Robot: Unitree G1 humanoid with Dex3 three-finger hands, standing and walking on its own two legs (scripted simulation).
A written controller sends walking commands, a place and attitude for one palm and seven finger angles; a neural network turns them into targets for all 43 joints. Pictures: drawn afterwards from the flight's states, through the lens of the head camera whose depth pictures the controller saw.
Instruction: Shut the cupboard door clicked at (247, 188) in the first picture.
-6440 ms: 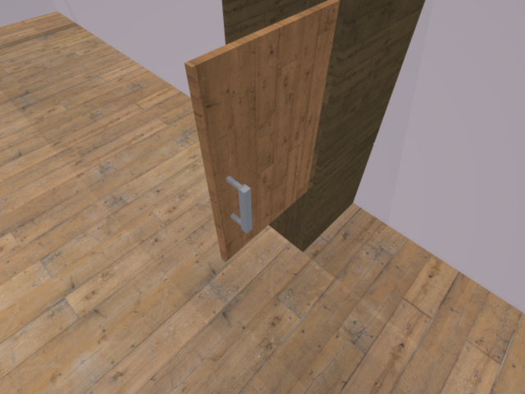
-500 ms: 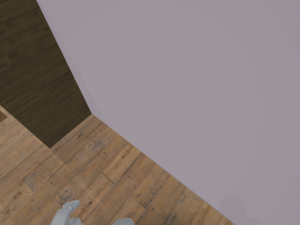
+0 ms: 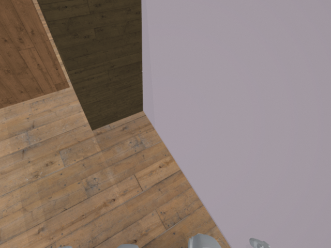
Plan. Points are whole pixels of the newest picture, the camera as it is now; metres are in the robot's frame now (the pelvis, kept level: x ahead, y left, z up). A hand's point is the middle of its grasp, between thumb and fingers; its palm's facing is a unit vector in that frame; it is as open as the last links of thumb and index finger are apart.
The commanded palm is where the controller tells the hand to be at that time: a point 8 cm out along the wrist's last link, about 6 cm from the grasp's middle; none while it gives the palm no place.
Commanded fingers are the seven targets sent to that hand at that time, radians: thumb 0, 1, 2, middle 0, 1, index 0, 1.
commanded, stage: turn to face it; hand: left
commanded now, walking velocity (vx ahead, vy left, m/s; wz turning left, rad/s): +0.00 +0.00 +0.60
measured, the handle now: out of the picture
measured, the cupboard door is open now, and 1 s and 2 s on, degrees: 91 91 91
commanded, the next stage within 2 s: take the last steps up to it in 0.90 s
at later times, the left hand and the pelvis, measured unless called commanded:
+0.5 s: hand out of the picture +0.04 +0.15 -0.16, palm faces +0.29 -0.93 -0.24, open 7.4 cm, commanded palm none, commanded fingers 0.00 0.90 0.90 -0.20 -0.30 -0.20 -0.30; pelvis +0.01 -0.05 +0.00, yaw +19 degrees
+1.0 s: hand out of the picture +0.00 +0.18 -0.16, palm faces +0.50 -0.83 -0.24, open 7.4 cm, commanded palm none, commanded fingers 0.00 0.90 0.90 -0.20 -0.30 -0.20 -0.30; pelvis +0.03 -0.04 +0.00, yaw +29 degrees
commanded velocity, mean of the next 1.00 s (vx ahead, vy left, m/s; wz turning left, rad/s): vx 0.01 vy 0.00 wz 0.43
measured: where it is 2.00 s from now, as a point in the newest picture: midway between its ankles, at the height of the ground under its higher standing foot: (127, 239)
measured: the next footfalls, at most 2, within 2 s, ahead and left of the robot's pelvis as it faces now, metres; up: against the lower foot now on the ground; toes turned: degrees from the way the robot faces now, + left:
right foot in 0.28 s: +0.06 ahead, -0.16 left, +0.00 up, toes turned +9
left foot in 0.64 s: +0.01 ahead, +0.08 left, +0.00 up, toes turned +28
